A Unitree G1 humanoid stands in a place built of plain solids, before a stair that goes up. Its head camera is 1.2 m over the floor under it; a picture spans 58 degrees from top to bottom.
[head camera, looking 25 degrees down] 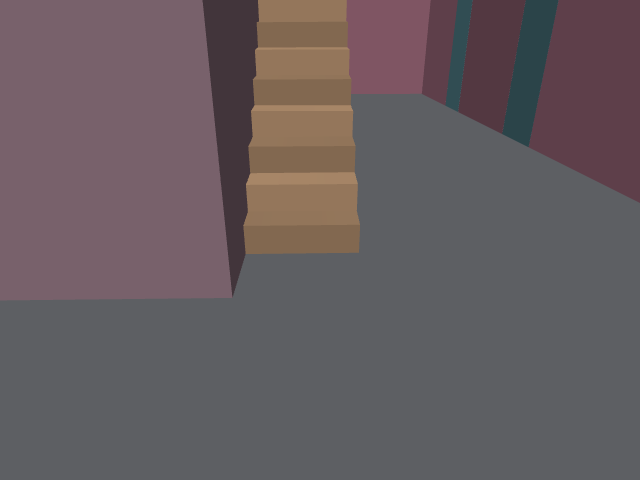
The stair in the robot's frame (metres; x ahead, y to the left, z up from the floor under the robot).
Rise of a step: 0.19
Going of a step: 0.22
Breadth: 0.80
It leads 1 degrees to the left of straight ahead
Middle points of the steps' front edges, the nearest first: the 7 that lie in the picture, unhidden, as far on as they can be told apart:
2.38 0.16 0.19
2.59 0.16 0.38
2.81 0.17 0.56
3.05 0.17 0.75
3.25 0.18 0.94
3.48 0.18 1.12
3.69 0.18 1.31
